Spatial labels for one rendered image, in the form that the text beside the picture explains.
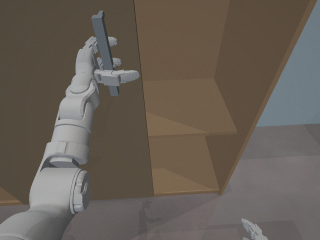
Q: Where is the left robot upper arm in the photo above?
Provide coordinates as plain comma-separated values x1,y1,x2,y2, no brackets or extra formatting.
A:
0,167,91,240

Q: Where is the handle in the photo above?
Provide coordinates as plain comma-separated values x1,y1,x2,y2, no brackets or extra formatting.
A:
91,10,120,96

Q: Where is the wardrobe door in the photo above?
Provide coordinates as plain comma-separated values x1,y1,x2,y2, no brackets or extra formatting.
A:
0,0,154,205
0,187,17,201

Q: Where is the left robot forearm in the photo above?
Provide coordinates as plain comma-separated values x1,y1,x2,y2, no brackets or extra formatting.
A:
29,73,100,207

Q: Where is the robot left hand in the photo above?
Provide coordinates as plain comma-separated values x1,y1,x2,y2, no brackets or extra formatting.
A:
75,36,140,86

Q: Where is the robot right hand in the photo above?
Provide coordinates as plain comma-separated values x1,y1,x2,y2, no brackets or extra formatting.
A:
241,219,269,240

